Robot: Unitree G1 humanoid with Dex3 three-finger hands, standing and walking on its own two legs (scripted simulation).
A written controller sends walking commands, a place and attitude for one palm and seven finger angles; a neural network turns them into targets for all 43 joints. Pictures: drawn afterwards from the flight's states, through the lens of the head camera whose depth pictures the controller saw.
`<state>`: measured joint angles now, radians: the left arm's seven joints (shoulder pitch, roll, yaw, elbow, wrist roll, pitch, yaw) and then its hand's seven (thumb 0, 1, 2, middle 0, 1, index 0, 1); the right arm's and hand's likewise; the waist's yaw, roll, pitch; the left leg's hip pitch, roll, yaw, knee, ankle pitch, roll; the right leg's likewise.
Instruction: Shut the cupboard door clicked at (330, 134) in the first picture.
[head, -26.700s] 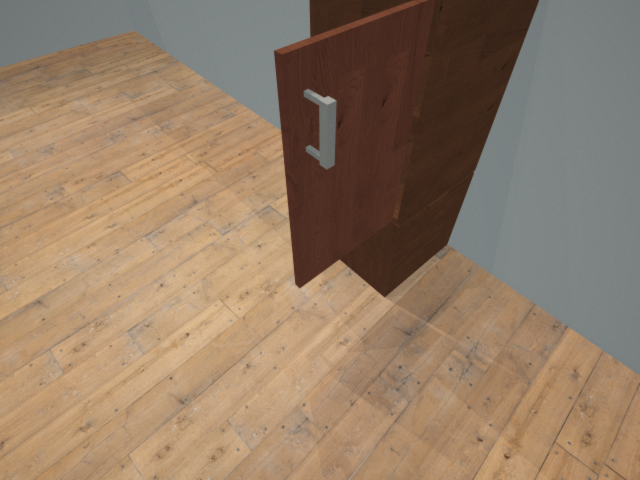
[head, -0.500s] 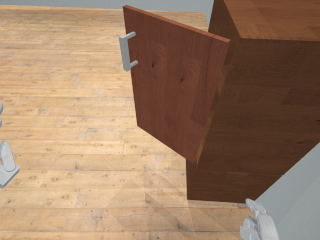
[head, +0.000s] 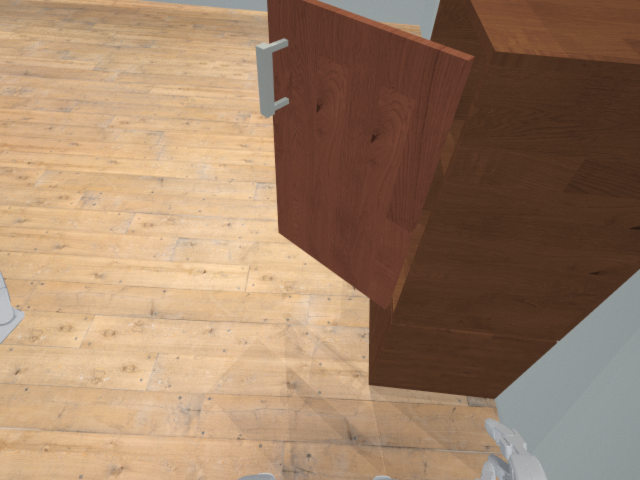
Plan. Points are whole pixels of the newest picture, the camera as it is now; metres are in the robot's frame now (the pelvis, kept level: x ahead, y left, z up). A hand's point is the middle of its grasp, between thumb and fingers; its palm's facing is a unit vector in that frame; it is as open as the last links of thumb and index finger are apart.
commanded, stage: step back with the hand held close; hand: left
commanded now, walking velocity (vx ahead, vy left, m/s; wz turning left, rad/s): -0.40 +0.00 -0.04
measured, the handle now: (274, 78) +0.72 +0.12 +0.14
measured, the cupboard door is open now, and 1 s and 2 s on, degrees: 54 54 54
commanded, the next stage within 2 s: stop stepping back and stand still in 0.78 s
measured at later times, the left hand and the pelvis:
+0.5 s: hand out of the picture +0.14 +0.28 +0.20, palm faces +0.51 -0.76 -0.39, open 7.4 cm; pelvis -0.05 +0.00 +0.02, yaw -1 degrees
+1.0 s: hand out of the picture +0.00 +0.26 +0.18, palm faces +0.33 -0.82 -0.47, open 7.4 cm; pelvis -0.20 +0.00 +0.02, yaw -2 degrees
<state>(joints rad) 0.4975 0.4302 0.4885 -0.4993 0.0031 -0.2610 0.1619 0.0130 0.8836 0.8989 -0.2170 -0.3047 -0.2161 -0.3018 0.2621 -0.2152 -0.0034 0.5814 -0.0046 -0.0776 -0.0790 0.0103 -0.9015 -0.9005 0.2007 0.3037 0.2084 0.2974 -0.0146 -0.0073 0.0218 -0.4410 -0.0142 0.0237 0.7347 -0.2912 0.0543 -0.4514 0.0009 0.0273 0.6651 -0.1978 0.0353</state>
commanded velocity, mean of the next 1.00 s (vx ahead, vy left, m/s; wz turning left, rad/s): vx -0.31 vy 0.00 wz -0.01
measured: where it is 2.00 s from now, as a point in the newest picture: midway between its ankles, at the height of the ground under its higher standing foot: outside the picture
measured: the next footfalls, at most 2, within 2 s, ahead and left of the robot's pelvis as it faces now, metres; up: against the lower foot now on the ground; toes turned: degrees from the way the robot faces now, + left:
right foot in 0.54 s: -0.16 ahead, -0.14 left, +0.00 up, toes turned -2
left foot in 1.12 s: -0.14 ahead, +0.15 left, +0.00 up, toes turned -2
